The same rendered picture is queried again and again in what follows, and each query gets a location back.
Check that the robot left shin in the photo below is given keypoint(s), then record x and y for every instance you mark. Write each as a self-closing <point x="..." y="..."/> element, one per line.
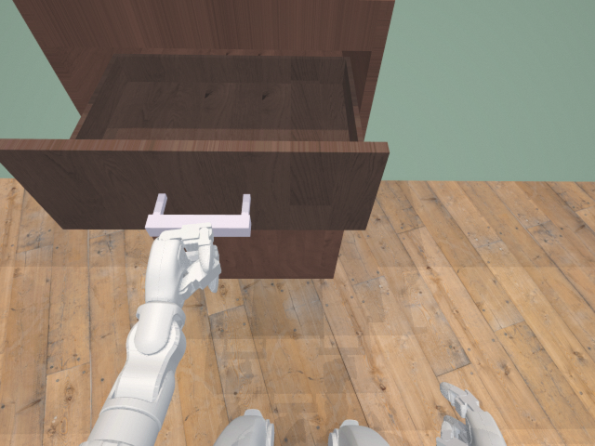
<point x="253" y="412"/>

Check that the handle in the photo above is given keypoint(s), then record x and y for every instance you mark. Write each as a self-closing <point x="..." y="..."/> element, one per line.
<point x="222" y="225"/>

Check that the cabinet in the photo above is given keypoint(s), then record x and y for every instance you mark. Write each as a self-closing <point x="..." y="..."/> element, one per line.
<point x="79" y="38"/>

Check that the drawer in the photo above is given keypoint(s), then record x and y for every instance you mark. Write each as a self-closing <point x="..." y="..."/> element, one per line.
<point x="205" y="130"/>

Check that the robot right thigh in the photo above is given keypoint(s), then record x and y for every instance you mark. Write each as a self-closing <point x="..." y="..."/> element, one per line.
<point x="353" y="435"/>

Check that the left robot hand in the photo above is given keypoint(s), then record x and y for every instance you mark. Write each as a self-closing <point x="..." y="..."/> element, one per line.
<point x="168" y="262"/>

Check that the robot left forearm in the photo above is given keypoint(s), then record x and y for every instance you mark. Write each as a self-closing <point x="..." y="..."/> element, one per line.
<point x="134" y="412"/>

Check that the right robot hand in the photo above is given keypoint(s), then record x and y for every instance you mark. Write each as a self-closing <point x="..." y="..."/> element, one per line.
<point x="480" y="428"/>

